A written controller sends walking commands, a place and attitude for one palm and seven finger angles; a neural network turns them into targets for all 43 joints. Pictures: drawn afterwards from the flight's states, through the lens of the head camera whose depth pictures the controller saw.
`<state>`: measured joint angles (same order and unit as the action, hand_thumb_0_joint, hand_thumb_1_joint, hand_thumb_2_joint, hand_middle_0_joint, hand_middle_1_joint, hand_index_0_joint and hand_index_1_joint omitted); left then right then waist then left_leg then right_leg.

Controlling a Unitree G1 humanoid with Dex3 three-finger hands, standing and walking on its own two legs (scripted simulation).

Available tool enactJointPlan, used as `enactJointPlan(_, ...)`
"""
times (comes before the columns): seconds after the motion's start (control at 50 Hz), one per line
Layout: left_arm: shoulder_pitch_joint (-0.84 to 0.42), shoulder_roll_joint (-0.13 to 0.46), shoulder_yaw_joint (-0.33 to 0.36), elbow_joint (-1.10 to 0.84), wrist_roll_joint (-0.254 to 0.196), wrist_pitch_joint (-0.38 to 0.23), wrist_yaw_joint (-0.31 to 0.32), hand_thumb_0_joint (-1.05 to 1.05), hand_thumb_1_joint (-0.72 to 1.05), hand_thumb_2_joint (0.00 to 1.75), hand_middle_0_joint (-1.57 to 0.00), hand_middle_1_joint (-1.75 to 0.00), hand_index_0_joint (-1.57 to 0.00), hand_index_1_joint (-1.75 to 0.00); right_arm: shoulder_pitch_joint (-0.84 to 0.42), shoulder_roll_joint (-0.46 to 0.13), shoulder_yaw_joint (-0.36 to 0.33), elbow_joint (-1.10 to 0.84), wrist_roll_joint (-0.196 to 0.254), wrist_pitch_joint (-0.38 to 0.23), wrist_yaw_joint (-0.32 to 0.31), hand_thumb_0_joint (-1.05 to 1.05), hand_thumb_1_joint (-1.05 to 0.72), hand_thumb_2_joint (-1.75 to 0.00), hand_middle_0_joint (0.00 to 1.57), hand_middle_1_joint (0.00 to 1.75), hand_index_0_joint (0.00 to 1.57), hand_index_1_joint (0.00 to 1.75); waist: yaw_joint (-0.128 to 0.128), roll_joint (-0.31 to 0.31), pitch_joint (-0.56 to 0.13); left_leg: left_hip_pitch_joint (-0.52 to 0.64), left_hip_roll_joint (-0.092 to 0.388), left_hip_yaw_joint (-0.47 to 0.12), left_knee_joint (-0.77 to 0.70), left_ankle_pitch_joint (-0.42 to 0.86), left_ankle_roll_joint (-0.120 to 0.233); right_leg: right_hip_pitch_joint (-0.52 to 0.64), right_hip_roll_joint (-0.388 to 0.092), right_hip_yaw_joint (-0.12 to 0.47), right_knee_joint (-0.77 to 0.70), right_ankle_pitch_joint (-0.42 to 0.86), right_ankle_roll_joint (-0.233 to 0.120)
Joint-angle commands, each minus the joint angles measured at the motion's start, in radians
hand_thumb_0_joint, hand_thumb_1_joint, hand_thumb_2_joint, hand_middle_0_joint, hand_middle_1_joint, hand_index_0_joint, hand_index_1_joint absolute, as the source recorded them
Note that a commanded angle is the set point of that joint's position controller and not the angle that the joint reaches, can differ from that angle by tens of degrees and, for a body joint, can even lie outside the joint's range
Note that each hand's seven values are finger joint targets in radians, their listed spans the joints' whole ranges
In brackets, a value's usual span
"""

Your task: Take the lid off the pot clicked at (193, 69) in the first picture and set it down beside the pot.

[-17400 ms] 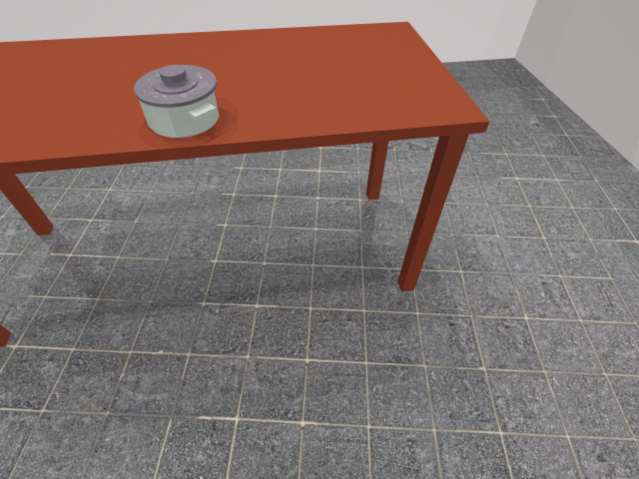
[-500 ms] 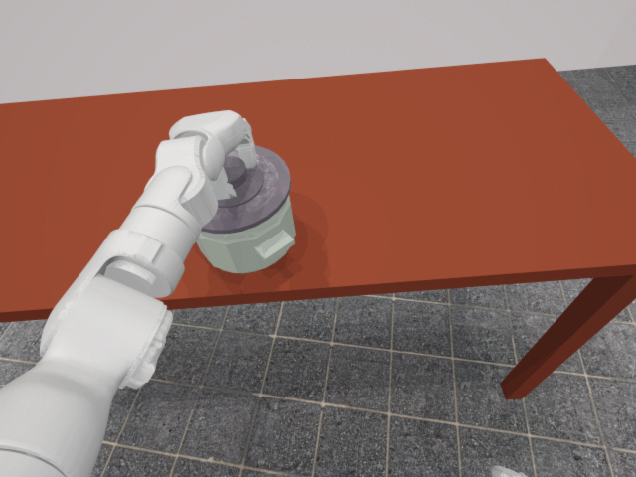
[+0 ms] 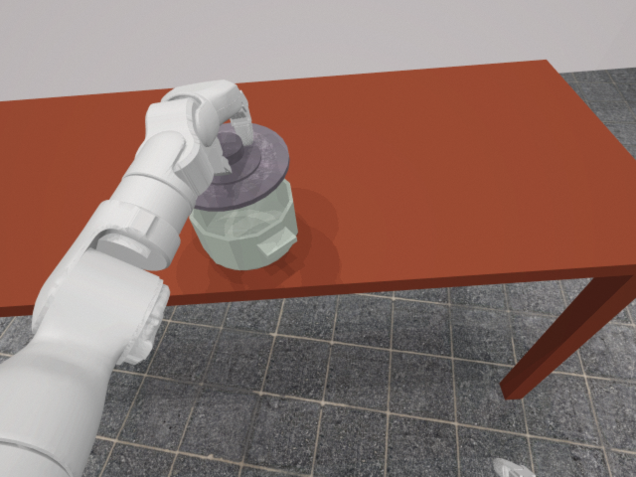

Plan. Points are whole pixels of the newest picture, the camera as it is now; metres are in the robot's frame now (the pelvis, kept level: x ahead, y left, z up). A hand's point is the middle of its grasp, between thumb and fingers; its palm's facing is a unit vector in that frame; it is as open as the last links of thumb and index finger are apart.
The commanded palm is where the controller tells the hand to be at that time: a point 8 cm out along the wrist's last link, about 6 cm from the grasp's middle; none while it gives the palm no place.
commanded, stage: lift the lid straight up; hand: left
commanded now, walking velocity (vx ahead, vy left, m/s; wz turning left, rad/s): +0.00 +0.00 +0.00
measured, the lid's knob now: (223, 149) +0.50 +0.11 +0.16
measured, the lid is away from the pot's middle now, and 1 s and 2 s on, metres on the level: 0.00 0.01 0.10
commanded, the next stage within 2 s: move the lid sideways beside the pot in 0.98 s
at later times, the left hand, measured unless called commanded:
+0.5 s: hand (204, 116) +0.48 +0.11 +0.23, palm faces -0.25 -0.06 -0.97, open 8.2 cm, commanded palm +0.46 +0.11 +0.30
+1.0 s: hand (209, 95) +0.48 +0.10 +0.25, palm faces -0.27 -0.06 -0.96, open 8.2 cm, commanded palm +0.47 +0.10 +0.32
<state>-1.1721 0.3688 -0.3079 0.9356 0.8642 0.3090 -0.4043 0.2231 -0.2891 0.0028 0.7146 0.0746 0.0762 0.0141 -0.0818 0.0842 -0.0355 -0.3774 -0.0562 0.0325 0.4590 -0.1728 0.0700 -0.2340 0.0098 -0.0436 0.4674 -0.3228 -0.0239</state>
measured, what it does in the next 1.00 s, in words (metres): stands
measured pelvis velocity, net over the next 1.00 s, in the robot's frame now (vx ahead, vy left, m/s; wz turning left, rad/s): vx -0.01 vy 0.01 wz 0.01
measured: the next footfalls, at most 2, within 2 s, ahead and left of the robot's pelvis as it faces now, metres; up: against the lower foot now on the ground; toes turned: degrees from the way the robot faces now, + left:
none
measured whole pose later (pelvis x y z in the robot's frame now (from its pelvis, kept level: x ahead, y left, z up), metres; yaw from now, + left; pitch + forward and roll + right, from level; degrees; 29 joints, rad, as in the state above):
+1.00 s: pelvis -0.01 +0.01 +0.00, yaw +0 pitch +6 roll +0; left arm -1.43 0.35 -0.34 1.04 0.90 0.37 -0.51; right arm 0.25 -0.29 0.01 0.73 0.06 0.03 0.02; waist -0.09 0.07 -0.04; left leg -0.39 -0.07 0.03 0.44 -0.15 0.08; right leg -0.25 0.00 -0.04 0.47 -0.31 -0.01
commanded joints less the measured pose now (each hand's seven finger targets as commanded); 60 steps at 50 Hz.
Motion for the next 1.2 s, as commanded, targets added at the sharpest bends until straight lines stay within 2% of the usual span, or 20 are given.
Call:
enactJointPlan(0.0,-0.710,0.285,0.109,-0.263,0.030,-0.014,0.044,0.00,0.59,1.01,-0.78,-1.05,-0.80,-1.03,-0.033,-0.121,-0.041,-0.120,0.000,-0.044,-0.007,0.00,-0.90,-0.90,0.20,0.30,0.20,0.30,-0.009,-0.120,-0.474,0.422,-0.010,-0.086,0.026,0.296,0.029,-0.044,0.022,0.037,-0.042,0.509,-0.010)
enactJointPlan(0.12,-0.678,0.270,0.094,-0.171,0.047,0.009,0.026,0.00,0.59,1.01,-0.78,-1.05,-0.80,-1.03,-0.030,-0.124,-0.039,-0.118,-0.003,-0.039,-0.002,0.00,-0.90,-0.90,0.20,0.30,0.20,0.30,-0.006,-0.124,-0.412,0.384,-0.014,-0.081,0.020,0.278,0.029,-0.060,0.024,0.034,-0.052,0.490,-0.013)
enactJointPlan(0.14,-0.705,0.307,0.123,-0.205,0.046,0.008,0.028,0.00,0.59,1.01,-0.78,-1.05,-0.80,-1.03,-0.027,-0.125,-0.040,-0.116,-0.003,-0.041,-0.003,0.00,-0.90,-0.90,0.20,0.30,0.20,0.30,-0.004,-0.130,-0.443,0.402,-0.011,-0.085,0.017,0.283,0.029,-0.047,0.023,0.034,-0.049,0.491,-0.013)
enactJointPlan(0.22,-0.780,0.218,0.049,-0.323,0.045,-0.017,0.013,0.00,0.59,1.01,-0.78,-1.05,-0.80,-1.03,-0.036,-0.110,-0.048,-0.135,-0.005,-0.062,0.004,0.00,-0.90,-0.90,0.20,0.30,0.20,0.30,-0.015,-0.041,-0.514,0.522,-0.003,-0.110,0.040,0.394,0.024,-0.098,0.031,0.027,-0.039,0.480,-0.017)
enactJointPlan(0.28,-0.706,0.238,0.090,-0.246,0.025,-0.003,0.008,0.00,0.59,1.01,-0.78,-1.05,-0.80,-1.03,-0.017,-0.123,-0.052,-0.123,-0.006,-0.056,0.006,0.00,-0.90,-0.90,0.20,0.30,0.20,0.30,-0.009,-0.078,-0.479,0.494,0.000,-0.113,0.034,0.395,0.023,-0.099,0.031,0.021,-0.049,0.468,-0.020)
enactJointPlan(0.34,-0.782,0.264,0.098,-0.250,0.031,0.013,0.006,0.00,0.59,1.01,-0.78,-1.05,-0.80,-1.03,-0.031,-0.120,-0.045,-0.119,-0.003,-0.064,0.009,0.00,-0.90,-0.90,0.20,0.30,0.20,0.30,-0.004,-0.124,-0.466,0.466,-0.007,-0.109,0.018,0.325,0.022,-0.088,0.033,0.022,-0.045,0.449,-0.017)
enactJointPlan(0.42,-0.818,0.215,0.056,-0.281,0.044,0.015,-0.002,0.00,0.59,1.01,-0.78,-1.05,-0.80,-1.03,-0.041,-0.113,-0.044,-0.122,-0.007,-0.069,0.014,0.00,-0.90,-0.90,0.20,0.30,0.20,0.30,-0.002,-0.097,-0.492,0.499,-0.004,-0.120,0.022,0.373,0.015,-0.102,0.033,0.017,-0.038,0.443,-0.021)
enactJointPlan(0.44,-0.802,0.244,0.082,-0.250,0.054,0.022,0.000,0.00,0.59,1.01,-0.78,-1.05,-0.80,-1.03,-0.041,-0.115,-0.045,-0.118,-0.007,-0.069,0.015,0.00,-0.90,-0.90,0.20,0.30,0.20,0.30,0.002,-0.100,-0.478,0.499,-0.001,-0.120,0.023,0.371,0.014,-0.111,0.033,0.018,-0.040,0.434,-0.023)
enactJointPlan(0.48,-0.759,0.200,0.059,-0.180,0.035,0.036,-0.007,0.00,0.59,1.01,-0.78,-1.05,-0.80,-1.03,-0.033,-0.122,-0.043,-0.113,-0.007,-0.057,0.014,0.00,-0.90,-0.90,0.20,0.30,0.20,0.30,-0.004,-0.128,-0.442,0.456,-0.004,-0.117,0.015,0.346,0.015,-0.106,0.030,0.013,-0.053,0.426,-0.025)
enactJointPlan(0.54,-0.819,0.266,0.093,-0.135,0.059,0.061,-0.012,0.00,0.59,1.01,-0.78,-1.05,-0.80,-1.03,-0.040,-0.122,-0.033,-0.106,-0.006,-0.056,0.008,0.00,-0.90,-0.90,0.20,0.30,0.20,0.30,-0.002,-0.169,-0.421,0.406,-0.009,-0.105,-0.003,0.254,0.016,-0.093,0.028,0.018,-0.050,0.402,-0.021)
enactJointPlan(0.58,-0.861,0.167,0.020,-0.202,0.037,0.044,-0.022,0.00,0.59,1.01,-0.78,-1.05,-0.80,-1.03,-0.053,-0.112,-0.036,-0.127,-0.005,-0.066,0.007,0.00,-0.90,-0.90,0.20,0.30,0.20,0.30,-0.013,-0.122,-0.454,0.451,-0.008,-0.115,0.006,0.293,0.016,-0.110,0.024,0.016,-0.052,0.400,-0.024)
enactJointPlan(0.6,-0.884,0.222,0.055,-0.203,0.059,0.043,-0.022,0.00,0.59,1.01,-0.78,-1.05,-0.80,-1.03,-0.053,-0.112,-0.035,-0.121,-0.009,-0.072,0.007,0.00,-0.90,-0.90,0.20,0.30,0.20,0.30,-0.004,-0.111,-0.469,0.464,-0.006,-0.117,0.010,0.284,0.015,-0.110,0.027,0.021,-0.046,0.392,-0.024)
enactJointPlan(0.68,-0.893,0.199,0.044,-0.182,0.046,0.042,-0.033,0.00,0.59,1.01,-0.78,-1.05,-0.80,-1.03,-0.036,-0.111,-0.036,-0.124,-0.011,-0.080,0.001,0.00,-0.90,-0.90,0.20,0.30,0.20,0.30,-0.009,-0.113,-0.476,0.464,-0.008,-0.123,0.006,0.283,0.016,-0.107,0.027,0.020,-0.057,0.385,-0.027)
enactJointPlan(0.7,-0.903,0.251,0.076,-0.156,0.064,0.047,-0.035,0.00,0.59,1.01,-0.78,-1.05,-0.80,-1.03,-0.037,-0.115,-0.033,-0.115,-0.012,-0.081,-0.002,0.00,-0.90,-0.90,0.20,0.30,0.20,0.30,-0.007,-0.139,-0.474,0.448,-0.009,-0.115,0.003,0.256,0.017,-0.095,0.028,0.027,-0.055,0.385,-0.022)
enactJointPlan(0.82,-0.890,0.181,0.020,-0.050,0.074,0.075,-0.046,0.00,0.59,1.01,-0.78,-1.05,-0.80,-1.03,-0.021,-0.120,-0.029,-0.099,-0.009,-0.079,-0.002,0.00,-0.90,-0.90,0.20,0.30,0.20,0.30,-0.017,-0.140,-0.388,0.399,-0.009,-0.112,-0.011,0.201,0.015,-0.142,0.030,0.017,-0.065,0.335,-0.023)
enactJointPlan(0.88,-0.866,0.175,0.029,-0.074,0.060,0.067,-0.052,0.00,0.59,1.01,-0.78,-1.05,-0.80,-1.03,-0.015,-0.126,-0.035,-0.108,-0.013,-0.078,0.000,0.00,-0.90,-0.90,0.20,0.30,0.20,0.30,-0.012,-0.139,-0.426,0.414,-0.007,-0.111,-0.006,0.236,0.016,-0.117,0.024,0.018,-0.066,0.363,-0.025)
enactJointPlan(0.9,-0.876,0.225,0.059,-0.074,0.079,0.066,-0.052,0.00,0.59,1.01,-0.78,-1.05,-0.80,-1.03,-0.023,-0.126,-0.031,-0.108,-0.015,-0.076,-0.001,0.00,-0.90,-0.90,0.20,0.30,0.20,0.30,-0.005,-0.148,-0.448,0.410,-0.008,-0.109,-0.002,0.243,0.016,-0.096,0.026,0.024,-0.055,0.378,-0.024)
enactJointPlan(0.98,-0.927,0.183,0.024,-0.148,0.065,0.043,-0.059,0.00,0.59,1.01,-0.78,-1.05,-0.80,-1.03,-0.012,-0.116,-0.037,-0.117,-0.014,-0.087,0.000,0.00,-0.90,-0.90,0.20,0.30,0.20,0.30,-0.013,-0.112,-0.488,0.458,-0.004,-0.118,0.007,0.297,0.018,-0.097,0.029,0.025,-0.059,0.404,-0.027)
enactJointPlan(1.1,-0.876,0.374,0.165,-0.210,0.094,-0.005,-0.022,0.00,0.59,1.01,-0.78,-1.05,-0.80,-1.03,-0.021,-0.119,-0.029,-0.131,-0.023,-0.099,-0.011,0.00,-0.90,-0.90,0.20,0.30,0.20,0.30,0.025,-0.164,-0.502,0.415,-0.003,-0.087,0.014,0.354,0.030,-0.002,0.023,0.047,-0.053,0.515,-0.021)
enactJointPlan(1.18,-0.781,0.267,0.084,-0.155,0.104,0.019,-0.017,0.00,0.59,1.01,-0.78,-1.05,-0.80,-1.03,-0.033,-0.117,-0.031,-0.136,-0.014,-0.072,-0.002,0.00,-0.90,-0.90,0.20,0.30,0.20,0.30,0.025,-0.126,-0.429,0.384,0.004,-0.077,0.003,0.363,0.023,-0.052,0.018,0.030,-0.055,0.474,-0.026)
